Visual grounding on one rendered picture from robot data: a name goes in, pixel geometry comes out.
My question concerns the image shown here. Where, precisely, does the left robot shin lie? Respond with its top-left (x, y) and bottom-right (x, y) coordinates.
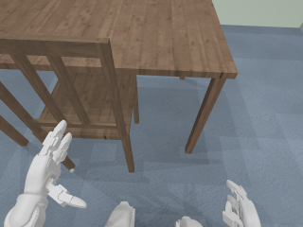
top-left (120, 201), bottom-right (129, 205)

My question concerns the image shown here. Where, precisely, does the robot left forearm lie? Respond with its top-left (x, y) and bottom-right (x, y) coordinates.
top-left (4, 193), bottom-right (49, 227)

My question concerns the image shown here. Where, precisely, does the left robot hand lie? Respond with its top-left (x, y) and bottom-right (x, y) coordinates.
top-left (24, 120), bottom-right (87, 209)

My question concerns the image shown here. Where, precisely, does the chair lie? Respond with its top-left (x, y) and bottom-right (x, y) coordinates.
top-left (0, 33), bottom-right (139, 173)

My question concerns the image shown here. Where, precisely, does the right robot hand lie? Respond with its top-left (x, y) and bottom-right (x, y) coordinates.
top-left (223, 180), bottom-right (261, 227)

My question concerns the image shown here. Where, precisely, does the table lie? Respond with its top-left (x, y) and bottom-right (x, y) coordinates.
top-left (0, 0), bottom-right (238, 154)

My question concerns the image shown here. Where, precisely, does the robot left thigh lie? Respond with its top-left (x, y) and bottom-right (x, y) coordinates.
top-left (104, 204), bottom-right (135, 227)

